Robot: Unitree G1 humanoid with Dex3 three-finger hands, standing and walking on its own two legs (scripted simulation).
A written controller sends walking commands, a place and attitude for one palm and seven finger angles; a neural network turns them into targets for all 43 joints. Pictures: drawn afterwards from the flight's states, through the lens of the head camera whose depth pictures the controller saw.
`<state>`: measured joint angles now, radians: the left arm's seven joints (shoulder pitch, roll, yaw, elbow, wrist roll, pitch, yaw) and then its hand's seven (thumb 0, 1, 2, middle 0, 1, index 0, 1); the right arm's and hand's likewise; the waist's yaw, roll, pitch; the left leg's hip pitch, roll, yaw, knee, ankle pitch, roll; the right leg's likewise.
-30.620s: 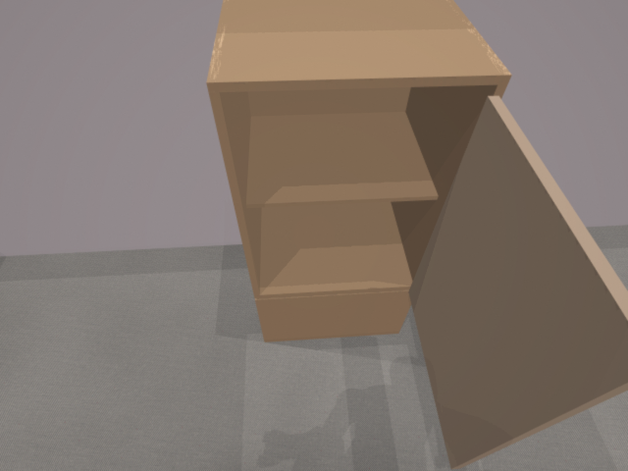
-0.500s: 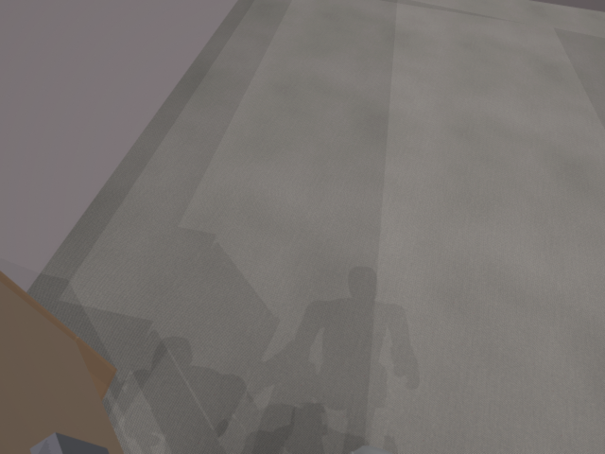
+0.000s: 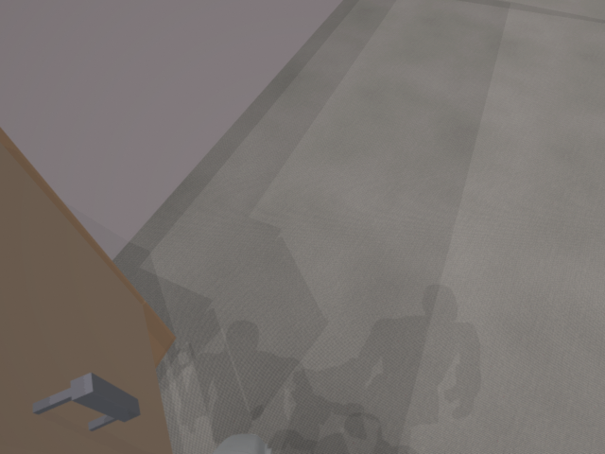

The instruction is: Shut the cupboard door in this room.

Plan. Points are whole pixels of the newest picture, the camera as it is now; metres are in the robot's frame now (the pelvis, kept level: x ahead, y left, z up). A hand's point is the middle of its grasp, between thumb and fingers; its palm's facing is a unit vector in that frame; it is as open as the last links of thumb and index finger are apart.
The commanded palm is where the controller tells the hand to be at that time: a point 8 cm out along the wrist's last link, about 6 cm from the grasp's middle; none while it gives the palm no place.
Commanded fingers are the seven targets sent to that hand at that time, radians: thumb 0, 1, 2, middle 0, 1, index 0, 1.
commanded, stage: turn or walk to find it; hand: left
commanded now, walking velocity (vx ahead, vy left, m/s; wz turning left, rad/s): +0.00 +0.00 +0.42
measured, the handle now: (92, 407) +0.17 +0.28 -0.02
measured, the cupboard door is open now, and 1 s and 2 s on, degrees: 49 49 49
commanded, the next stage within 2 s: stand and wait in 0.60 s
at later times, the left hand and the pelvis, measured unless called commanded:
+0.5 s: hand out of the picture +0.05 +0.23 -0.16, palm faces +0.22 -0.94 -0.27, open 7.4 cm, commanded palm none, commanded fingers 0.00 0.90 0.90 -0.20 -0.30 -0.20 -0.30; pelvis +0.00 +0.00 -0.01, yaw +12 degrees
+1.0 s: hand out of the picture -0.06 +0.21 -0.18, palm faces +0.39 -0.90 -0.22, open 7.4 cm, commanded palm none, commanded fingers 0.00 0.90 0.90 -0.20 -0.30 -0.20 -0.30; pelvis +0.00 +0.02 +0.00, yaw +20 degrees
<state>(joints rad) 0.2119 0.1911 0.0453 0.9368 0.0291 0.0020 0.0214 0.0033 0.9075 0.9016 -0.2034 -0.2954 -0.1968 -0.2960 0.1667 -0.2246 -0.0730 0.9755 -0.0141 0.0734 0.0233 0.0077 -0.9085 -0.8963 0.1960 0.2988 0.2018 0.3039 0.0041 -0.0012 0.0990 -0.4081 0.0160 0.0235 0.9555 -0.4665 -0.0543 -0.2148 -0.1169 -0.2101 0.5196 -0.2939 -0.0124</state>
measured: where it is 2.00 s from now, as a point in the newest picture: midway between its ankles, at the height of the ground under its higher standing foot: outside the picture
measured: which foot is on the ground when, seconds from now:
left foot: up 0.00-0.12, down 0.14-0.50, up 0.52-0.82, down 0.84-1.00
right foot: down 0.00-0.14, up 0.16-0.48, down 0.50-0.84, up 0.86-1.00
